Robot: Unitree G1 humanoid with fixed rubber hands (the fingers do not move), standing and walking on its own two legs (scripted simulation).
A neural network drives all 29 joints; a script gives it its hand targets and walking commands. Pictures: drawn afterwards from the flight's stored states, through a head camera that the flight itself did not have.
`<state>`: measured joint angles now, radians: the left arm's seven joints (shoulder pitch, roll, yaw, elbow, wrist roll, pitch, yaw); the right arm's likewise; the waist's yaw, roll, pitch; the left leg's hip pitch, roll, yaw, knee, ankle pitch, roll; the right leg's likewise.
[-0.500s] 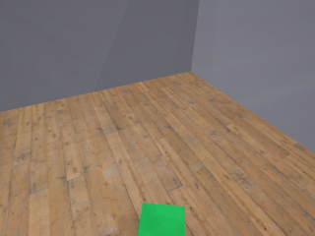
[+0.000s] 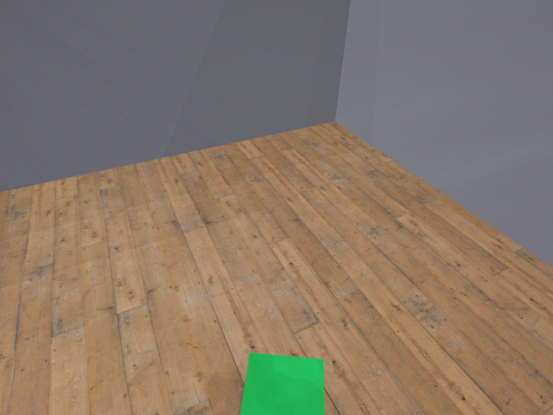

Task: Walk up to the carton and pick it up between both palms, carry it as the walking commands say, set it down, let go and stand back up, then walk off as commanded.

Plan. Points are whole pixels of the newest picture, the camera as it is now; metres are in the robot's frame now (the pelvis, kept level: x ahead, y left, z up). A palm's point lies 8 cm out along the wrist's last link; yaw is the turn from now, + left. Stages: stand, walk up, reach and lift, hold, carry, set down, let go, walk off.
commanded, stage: walk off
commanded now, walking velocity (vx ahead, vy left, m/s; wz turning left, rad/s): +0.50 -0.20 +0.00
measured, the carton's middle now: out of the picture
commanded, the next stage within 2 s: stand in 0.24 s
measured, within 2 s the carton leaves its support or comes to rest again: neither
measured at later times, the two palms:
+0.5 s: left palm out of the picture +0.02 +0.17 -0.14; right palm out of the picture +0.07 -0.31 -0.13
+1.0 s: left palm out of the picture +0.02 +0.17 -0.15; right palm out of the picture +0.07 -0.26 -0.14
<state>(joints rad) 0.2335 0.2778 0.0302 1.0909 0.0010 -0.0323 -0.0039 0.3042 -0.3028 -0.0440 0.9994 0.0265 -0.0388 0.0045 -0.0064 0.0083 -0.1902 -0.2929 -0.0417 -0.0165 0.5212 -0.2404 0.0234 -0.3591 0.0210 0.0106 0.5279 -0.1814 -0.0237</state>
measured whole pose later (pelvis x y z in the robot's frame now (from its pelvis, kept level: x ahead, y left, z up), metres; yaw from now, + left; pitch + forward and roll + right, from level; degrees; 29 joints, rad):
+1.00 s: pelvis +0.06 -0.04 +0.00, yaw -1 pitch +0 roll -1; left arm 0.38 0.14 -0.01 1.15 0.00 -0.01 0.03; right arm 0.32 -0.14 0.00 1.05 0.03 -0.02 -0.03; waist 0.01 0.00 -0.11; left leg -0.33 0.05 0.02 0.54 -0.21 -0.01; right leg -0.20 0.04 -0.03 0.48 -0.29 -0.02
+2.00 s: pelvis +0.04 -0.04 +0.00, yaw -1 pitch -1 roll -1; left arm 0.37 0.24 0.02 1.07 0.00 -0.02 0.02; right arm 0.34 -0.24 -0.02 1.07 0.03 -0.01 -0.03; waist 0.01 0.01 -0.04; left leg -0.32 0.05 0.02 0.50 -0.17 -0.01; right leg -0.20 0.04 -0.03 0.47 -0.26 -0.02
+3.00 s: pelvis +0.06 -0.04 +0.01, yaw -1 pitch +1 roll -1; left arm 0.28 0.29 0.02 1.06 0.00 -0.03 0.01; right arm 0.25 -0.28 -0.02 1.07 0.03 -0.02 -0.03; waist 0.01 0.01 -0.04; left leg -0.32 0.05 0.02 0.47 -0.17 -0.01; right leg -0.20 0.03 -0.03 0.44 -0.26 -0.02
